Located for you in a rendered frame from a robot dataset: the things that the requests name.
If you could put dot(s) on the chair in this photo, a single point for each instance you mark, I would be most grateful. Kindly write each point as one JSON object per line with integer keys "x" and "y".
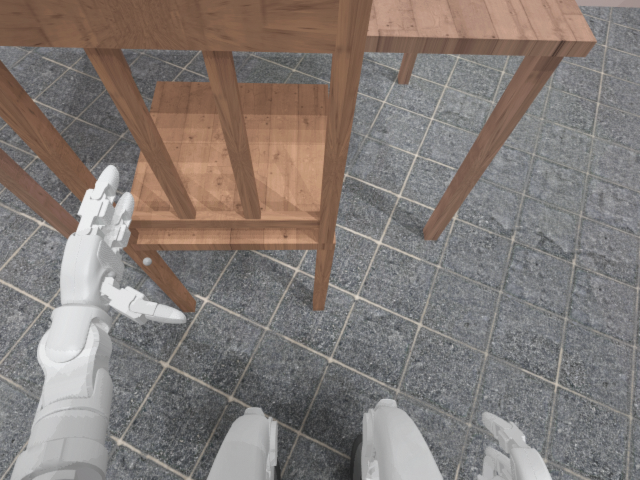
{"x": 223, "y": 165}

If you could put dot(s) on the robot right thigh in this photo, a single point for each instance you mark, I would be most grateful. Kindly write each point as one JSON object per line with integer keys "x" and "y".
{"x": 391, "y": 437}

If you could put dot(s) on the left robot hand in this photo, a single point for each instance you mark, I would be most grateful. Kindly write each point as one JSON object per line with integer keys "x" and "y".
{"x": 93, "y": 251}

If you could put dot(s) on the right robot hand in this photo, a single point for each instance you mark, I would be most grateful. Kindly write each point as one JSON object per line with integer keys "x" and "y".
{"x": 525, "y": 463}

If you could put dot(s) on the table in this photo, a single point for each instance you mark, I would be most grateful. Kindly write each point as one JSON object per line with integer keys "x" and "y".
{"x": 544, "y": 31}

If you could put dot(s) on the left robot forearm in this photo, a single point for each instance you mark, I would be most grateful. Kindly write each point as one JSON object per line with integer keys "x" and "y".
{"x": 69, "y": 429}

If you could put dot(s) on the right robot shin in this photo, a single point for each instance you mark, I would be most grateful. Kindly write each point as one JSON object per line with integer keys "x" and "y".
{"x": 370, "y": 471}

